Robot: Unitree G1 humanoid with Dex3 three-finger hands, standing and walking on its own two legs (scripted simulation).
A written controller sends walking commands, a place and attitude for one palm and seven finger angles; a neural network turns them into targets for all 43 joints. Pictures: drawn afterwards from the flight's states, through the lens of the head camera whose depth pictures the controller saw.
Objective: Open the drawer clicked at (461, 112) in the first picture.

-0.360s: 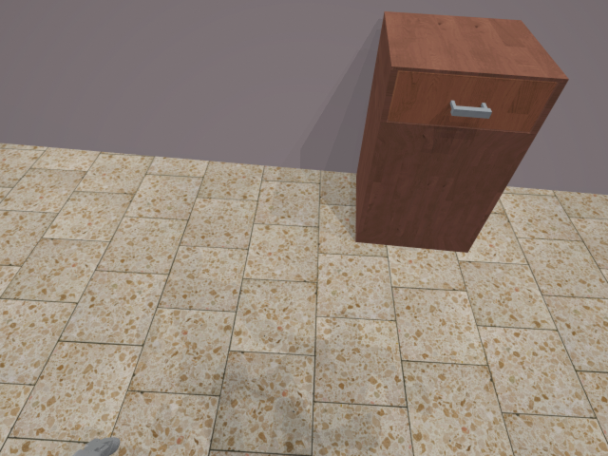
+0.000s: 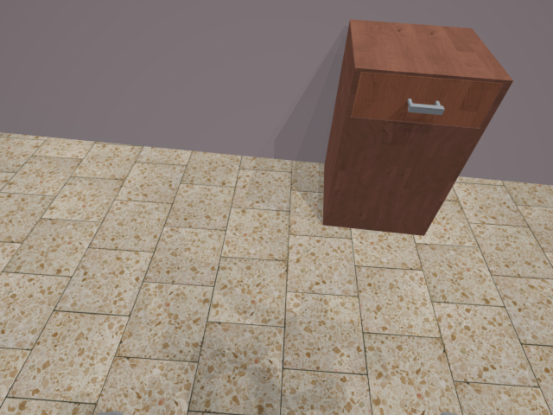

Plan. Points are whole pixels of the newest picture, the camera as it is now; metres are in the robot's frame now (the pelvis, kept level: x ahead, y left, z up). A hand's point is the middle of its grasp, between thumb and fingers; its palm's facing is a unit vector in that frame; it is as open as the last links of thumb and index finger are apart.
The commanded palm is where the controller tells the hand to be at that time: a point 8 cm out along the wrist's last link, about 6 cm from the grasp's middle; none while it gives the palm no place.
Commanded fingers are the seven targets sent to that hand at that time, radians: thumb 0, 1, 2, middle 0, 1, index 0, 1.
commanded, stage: stand and wait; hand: left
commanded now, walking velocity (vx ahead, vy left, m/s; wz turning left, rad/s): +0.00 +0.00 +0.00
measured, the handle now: (424, 105) +1.06 -0.42 -0.08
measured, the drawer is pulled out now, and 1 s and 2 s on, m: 0.00 0.00 0.00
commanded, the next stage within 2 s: look at it before walking up in 0.46 s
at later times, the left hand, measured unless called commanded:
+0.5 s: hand out of the picture +0.06 +0.23 -0.15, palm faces -0.03 -0.94 -0.34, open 7.4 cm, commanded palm none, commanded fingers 0.00 0.90 0.90 -0.20 -0.30 -0.20 -0.30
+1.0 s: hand out of the picture +0.06 +0.23 -0.15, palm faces -0.03 -0.94 -0.33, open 7.4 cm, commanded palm none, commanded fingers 0.00 0.90 0.90 -0.20 -0.30 -0.20 -0.30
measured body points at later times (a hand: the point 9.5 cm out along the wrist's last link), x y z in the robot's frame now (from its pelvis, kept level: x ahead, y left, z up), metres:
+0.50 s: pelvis -0.01 -0.01 +0.00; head -0.01 -0.01 +0.45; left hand +0.06 +0.28 -0.13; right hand +0.06 -0.31 -0.13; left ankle -0.02 +0.11 -0.74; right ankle -0.01 -0.13 -0.74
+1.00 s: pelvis -0.02 -0.02 +0.00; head -0.01 -0.02 +0.45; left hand +0.06 +0.28 -0.13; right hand +0.06 -0.31 -0.13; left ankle -0.02 +0.11 -0.74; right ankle -0.01 -0.13 -0.74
